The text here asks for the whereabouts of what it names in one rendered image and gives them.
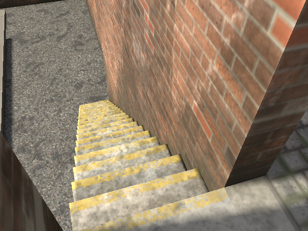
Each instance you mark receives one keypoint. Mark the stairs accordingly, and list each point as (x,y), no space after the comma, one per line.
(121,170)

